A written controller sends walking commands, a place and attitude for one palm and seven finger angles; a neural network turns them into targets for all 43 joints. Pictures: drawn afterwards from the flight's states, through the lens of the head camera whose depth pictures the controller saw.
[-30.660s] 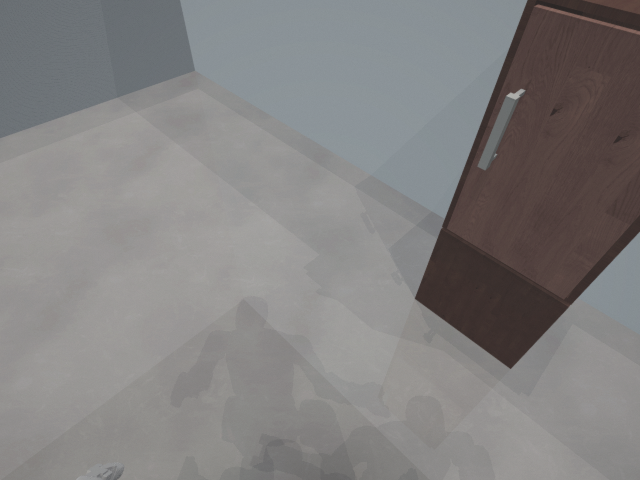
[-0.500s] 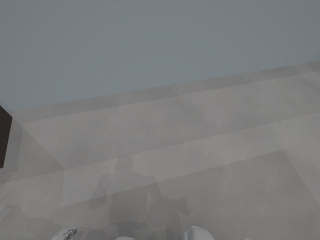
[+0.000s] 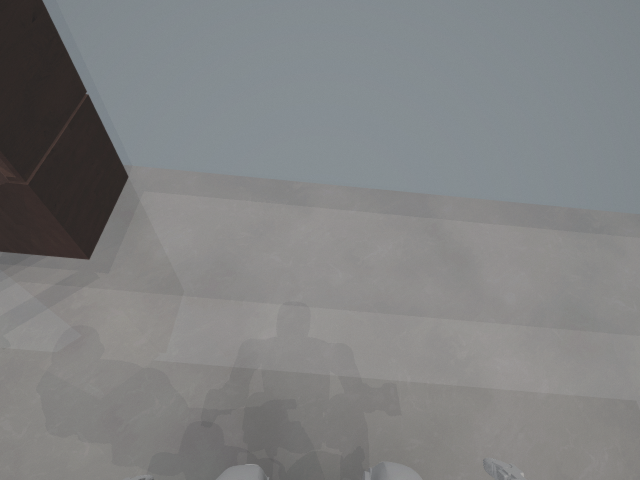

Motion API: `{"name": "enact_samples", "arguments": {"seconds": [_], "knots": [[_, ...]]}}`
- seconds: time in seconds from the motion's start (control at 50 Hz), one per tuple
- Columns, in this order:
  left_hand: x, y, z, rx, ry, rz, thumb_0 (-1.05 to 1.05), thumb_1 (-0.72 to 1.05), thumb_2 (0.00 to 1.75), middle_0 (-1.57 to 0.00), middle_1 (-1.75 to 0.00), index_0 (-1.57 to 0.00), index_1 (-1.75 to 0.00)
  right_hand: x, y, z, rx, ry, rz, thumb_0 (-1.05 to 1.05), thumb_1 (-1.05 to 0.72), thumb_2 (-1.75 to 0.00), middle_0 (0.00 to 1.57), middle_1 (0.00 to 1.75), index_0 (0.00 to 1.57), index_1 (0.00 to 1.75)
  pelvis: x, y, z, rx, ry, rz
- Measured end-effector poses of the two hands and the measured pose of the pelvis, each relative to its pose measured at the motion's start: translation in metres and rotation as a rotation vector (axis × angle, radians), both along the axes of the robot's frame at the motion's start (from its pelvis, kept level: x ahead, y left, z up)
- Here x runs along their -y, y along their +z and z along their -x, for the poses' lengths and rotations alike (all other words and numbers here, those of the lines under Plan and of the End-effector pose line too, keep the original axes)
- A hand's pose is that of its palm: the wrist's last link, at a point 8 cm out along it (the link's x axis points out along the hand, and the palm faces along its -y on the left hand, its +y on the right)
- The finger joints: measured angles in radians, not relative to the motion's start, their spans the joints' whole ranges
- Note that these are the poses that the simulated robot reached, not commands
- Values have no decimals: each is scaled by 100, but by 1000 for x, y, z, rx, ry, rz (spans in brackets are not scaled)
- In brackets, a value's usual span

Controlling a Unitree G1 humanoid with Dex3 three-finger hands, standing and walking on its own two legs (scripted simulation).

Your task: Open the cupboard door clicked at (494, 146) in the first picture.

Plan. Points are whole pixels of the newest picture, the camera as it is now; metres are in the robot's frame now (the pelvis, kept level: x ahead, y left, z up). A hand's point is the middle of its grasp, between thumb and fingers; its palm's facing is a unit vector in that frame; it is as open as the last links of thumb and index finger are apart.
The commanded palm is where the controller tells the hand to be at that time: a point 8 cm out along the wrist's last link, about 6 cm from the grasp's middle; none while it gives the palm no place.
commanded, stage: turn to face it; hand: left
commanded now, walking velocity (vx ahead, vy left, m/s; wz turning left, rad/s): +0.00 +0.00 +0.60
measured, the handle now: out of the picture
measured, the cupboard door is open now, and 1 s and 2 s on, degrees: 47 47 47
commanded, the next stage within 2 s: take the last steps up to it in 1.14 s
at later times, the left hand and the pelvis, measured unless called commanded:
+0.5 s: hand out of the picture +0.03 +0.16 -0.15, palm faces +0.32 -0.92 -0.24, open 7.4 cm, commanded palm none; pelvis +0.03 -0.04 +0.01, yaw +20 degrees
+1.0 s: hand out of the picture +0.02 +0.16 -0.14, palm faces +0.56 -0.77 -0.30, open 7.4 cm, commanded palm none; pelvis +0.06 -0.07 +0.01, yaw +36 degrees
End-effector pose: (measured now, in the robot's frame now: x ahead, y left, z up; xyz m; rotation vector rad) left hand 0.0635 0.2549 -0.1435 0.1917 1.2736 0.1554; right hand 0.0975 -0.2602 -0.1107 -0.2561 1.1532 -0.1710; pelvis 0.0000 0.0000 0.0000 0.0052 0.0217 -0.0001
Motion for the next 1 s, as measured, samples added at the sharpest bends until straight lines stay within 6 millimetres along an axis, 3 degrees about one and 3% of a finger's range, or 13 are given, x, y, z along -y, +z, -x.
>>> {"name": "enact_samples", "arguments": {"seconds": [0.12,0.24,0.36,0.5,0.58,0.64,0.74,0.84,0.92,1.0], "knots": [[-2,20,-5,50,71,-26,1,91,90,-19,-30,-20,-30,-1,1,-6,-53,61,-15,1,-91,-90,20,30,21,30,12,11,-5,-2,71,16],[14,33,-11,135,116,-83,1,91,90,-19,-30,-20,-30,19,-19,-19,-89,98,-55,1,-91,-90,20,30,21,30,39,4,-14,-7,151,0],[36,41,15,114,193,-87,0,91,90,-20,-30,-20,-30,29,-17,-52,-100,162,-58,1,-91,-90,20,30,20,30,48,11,-19,14,242,-12],[49,26,55,54,311,-19,0,90,90,-20,-30,-21,-30,1,0,-102,-58,301,-46,1,-91,-90,19,30,20,30,45,15,-26,7,341,-29],[40,4,84,18,396,12,0,90,90,-20,-30,-21,-30,-27,-1,-131,9,398,-22,1,-91,-90,19,30,20,30,33,0,-27,3,399,-6],[32,1,97,-18,445,4,1,91,90,-20,-30,-21,-30,-39,4,-138,29,447,-7,1,-91,-90,20,30,20,30,32,2,-26,6,430,-3],[23,17,95,22,502,-25,1,91,90,-20,-30,-20,-30,-43,8,-135,-11,491,2,0,-91,-90,20,30,21,30,35,12,-30,9,484,13],[25,31,82,78,528,-65,1,91,90,-19,-30,-20,-30,-35,0,-133,-69,514,-16,1,-91,-90,20,30,21,30,46,15,-39,10,534,17],[36,36,72,121,543,-110,1,91,90,-19,-30,-20,-30,-23,-16,-141,-102,523,-41,1,-91,-90,20,30,21,30,61,7,-52,3,578,-2],[59,40,78,120,577,-120,0,91,90,-19,-30,-20,-30,-17,-22,-156,-125,546,-45,1,-91,-90,20,30,21,30,69,8,-56,20,629,-13]]}}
